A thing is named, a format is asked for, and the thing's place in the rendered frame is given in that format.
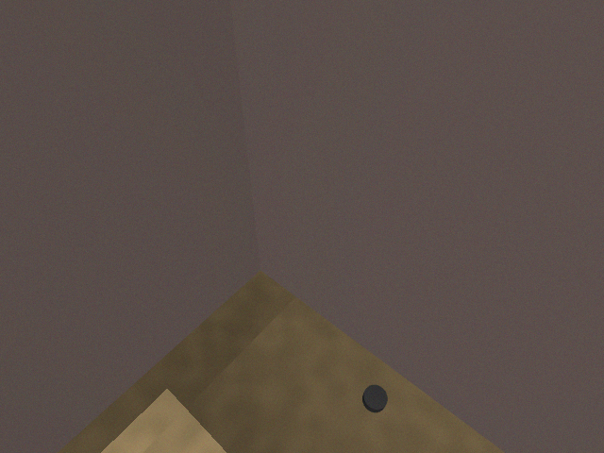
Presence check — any tin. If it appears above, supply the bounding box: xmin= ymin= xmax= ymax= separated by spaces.
xmin=362 ymin=385 xmax=388 ymax=412

